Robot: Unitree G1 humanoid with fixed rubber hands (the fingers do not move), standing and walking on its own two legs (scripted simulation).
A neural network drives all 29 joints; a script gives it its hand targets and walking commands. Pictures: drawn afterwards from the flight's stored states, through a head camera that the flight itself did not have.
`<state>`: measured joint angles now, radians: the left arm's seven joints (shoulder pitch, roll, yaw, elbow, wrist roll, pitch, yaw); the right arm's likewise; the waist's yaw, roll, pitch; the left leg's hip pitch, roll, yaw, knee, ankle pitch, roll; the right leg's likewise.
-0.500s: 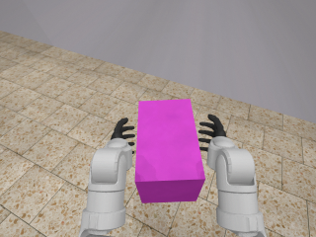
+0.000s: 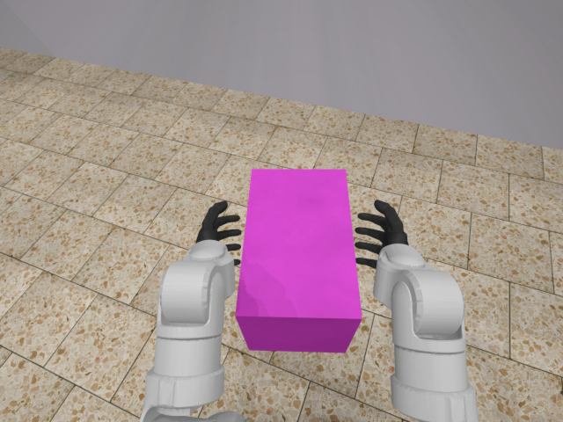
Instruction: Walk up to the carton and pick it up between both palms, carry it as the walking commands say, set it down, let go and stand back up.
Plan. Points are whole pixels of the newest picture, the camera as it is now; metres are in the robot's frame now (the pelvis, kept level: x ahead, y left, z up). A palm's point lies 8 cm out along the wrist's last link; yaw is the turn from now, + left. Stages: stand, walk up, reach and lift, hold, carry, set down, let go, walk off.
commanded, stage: carry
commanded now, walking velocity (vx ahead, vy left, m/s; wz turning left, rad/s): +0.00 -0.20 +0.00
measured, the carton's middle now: (297, 259) +0.36 -0.01 -0.01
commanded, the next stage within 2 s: none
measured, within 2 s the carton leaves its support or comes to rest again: neither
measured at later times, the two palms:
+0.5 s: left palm (241, 308) +0.23 +0.06 +0.11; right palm (453, 280) +0.25 -0.18 +0.13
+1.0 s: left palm (393, 348) +0.19 -0.10 +0.11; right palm out of the picture +0.19 -0.34 +0.12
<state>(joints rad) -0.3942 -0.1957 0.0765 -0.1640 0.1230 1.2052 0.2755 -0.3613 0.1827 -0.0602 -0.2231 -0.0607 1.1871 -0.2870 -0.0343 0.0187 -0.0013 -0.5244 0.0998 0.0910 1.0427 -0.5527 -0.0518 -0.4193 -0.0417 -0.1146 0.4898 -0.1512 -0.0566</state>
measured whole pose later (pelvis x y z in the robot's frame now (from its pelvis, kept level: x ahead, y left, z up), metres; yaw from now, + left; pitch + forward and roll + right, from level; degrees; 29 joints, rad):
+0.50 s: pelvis -0.07 -0.08 +0.01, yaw +2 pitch +4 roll -3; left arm -0.41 -0.20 0.06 -0.19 0.13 1.24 0.31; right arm -0.40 0.20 -0.08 -0.20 -0.09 1.20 -0.28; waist 0.01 -0.02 -0.06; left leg -0.27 0.16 0.15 0.50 -0.29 -0.03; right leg -0.65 -0.02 -0.03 1.00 -0.33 0.00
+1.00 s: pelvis -0.12 -0.23 +0.00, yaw +2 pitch +5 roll +2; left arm -0.39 -0.20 0.09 -0.17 0.14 1.18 0.27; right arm -0.39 0.19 -0.06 -0.20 -0.07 1.18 -0.29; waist -0.02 -0.03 -0.09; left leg -0.43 0.04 0.11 0.84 -0.50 -0.02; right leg -0.43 -0.01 -0.15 0.45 -0.12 -0.11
